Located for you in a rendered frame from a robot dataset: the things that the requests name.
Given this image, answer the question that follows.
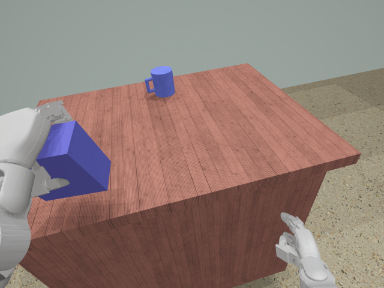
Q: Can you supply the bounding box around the robot right hand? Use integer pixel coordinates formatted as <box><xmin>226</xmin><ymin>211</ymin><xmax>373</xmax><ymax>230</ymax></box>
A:
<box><xmin>275</xmin><ymin>212</ymin><xmax>321</xmax><ymax>267</ymax></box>

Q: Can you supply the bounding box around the robot left hand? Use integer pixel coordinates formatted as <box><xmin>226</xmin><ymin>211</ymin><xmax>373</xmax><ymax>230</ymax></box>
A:
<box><xmin>0</xmin><ymin>100</ymin><xmax>73</xmax><ymax>197</ymax></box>

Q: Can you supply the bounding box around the table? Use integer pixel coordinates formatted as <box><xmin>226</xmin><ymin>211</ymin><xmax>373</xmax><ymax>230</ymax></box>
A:
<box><xmin>19</xmin><ymin>63</ymin><xmax>362</xmax><ymax>288</ymax></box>

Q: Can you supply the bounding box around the left robot forearm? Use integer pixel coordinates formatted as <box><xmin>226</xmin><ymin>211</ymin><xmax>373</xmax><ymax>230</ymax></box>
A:
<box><xmin>0</xmin><ymin>163</ymin><xmax>35</xmax><ymax>288</ymax></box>

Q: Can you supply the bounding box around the sponge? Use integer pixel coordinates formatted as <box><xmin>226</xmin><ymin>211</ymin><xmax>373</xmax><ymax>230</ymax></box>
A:
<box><xmin>31</xmin><ymin>121</ymin><xmax>111</xmax><ymax>201</ymax></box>

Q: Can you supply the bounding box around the right robot forearm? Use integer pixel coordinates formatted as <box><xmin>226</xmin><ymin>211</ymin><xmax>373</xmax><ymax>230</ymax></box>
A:
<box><xmin>298</xmin><ymin>256</ymin><xmax>338</xmax><ymax>288</ymax></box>

